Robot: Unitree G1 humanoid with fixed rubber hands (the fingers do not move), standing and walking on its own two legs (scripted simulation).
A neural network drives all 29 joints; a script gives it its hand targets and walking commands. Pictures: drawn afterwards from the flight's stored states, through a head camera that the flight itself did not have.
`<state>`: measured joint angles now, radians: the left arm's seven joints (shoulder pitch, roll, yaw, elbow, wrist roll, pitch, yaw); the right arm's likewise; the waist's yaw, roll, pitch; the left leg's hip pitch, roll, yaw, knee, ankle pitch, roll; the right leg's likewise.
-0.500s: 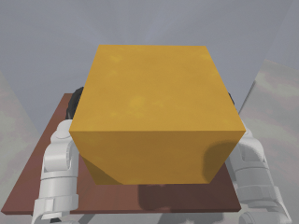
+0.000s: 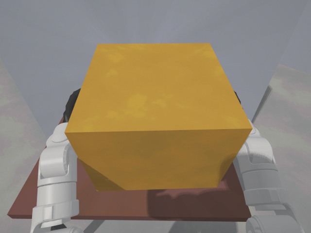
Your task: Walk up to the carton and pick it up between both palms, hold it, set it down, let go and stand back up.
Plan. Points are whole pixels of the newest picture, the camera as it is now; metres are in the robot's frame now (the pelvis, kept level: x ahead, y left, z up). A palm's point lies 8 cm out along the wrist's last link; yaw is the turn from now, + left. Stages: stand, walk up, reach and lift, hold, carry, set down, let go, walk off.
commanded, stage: hold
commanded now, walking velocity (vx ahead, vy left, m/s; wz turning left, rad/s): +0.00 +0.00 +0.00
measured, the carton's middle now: (155, 113) +0.37 +0.00 +0.17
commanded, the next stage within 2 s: none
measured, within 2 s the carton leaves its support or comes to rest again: neither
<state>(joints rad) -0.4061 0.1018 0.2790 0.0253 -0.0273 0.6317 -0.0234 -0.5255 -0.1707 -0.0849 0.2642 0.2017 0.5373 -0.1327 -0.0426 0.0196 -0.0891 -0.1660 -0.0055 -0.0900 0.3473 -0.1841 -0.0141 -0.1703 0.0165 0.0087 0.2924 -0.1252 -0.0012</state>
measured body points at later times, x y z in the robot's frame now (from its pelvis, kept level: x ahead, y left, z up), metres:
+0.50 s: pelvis -0.01 +0.01 +0.00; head -0.05 +0.01 +0.45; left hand +0.36 +0.19 +0.18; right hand +0.37 -0.20 +0.17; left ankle +0.00 +0.13 -0.75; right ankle +0.02 -0.12 -0.75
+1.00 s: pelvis +0.00 +0.00 +0.00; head -0.04 +0.00 +0.45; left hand +0.35 +0.20 +0.18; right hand +0.36 -0.19 +0.17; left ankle +0.00 +0.13 -0.75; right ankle +0.02 -0.12 -0.75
